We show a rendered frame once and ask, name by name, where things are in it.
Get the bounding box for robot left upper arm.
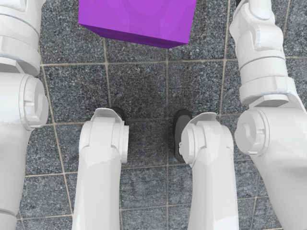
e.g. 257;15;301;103
0;72;49;230

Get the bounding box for robot right upper arm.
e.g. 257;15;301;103
234;107;307;230

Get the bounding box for carton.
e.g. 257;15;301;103
78;0;197;49

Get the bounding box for robot left shin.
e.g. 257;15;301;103
79;108;122;155

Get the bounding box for robot left foot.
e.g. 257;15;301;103
109;107;126;125

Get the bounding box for robot right forearm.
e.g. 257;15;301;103
229;0;307;114

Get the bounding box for robot left forearm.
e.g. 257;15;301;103
0;0;46;77

